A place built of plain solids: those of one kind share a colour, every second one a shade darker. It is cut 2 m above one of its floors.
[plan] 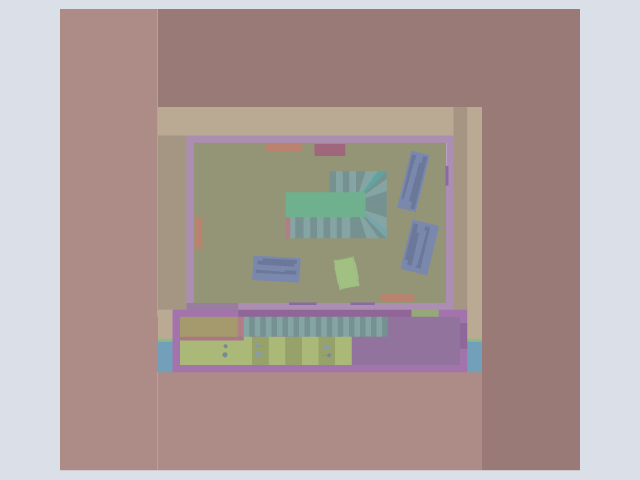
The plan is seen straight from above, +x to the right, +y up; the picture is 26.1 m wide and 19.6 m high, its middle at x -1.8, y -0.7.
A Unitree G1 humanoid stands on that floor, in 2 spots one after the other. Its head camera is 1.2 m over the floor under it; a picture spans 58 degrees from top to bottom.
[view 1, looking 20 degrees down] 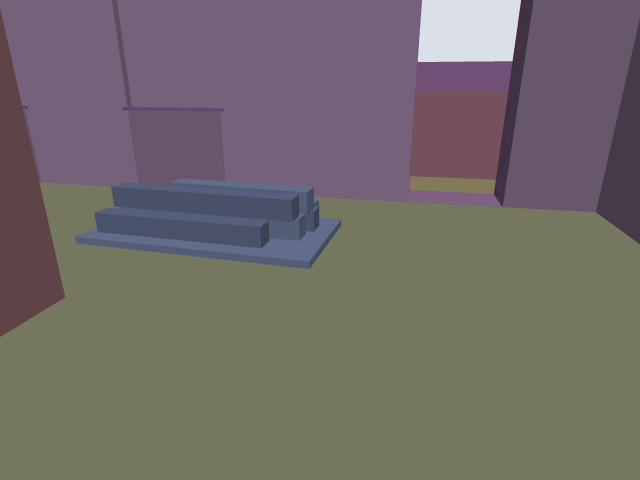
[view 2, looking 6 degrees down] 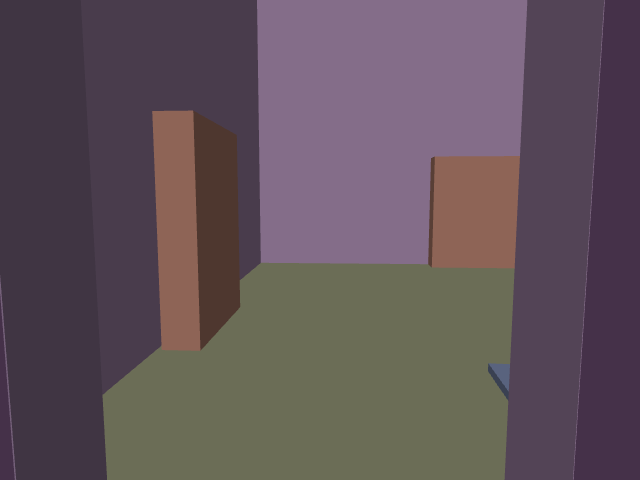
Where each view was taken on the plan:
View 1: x -5.15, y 1.31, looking -78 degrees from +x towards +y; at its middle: sail_heap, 3.35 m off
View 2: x -5.51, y -4.24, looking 93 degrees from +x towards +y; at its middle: wall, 7.56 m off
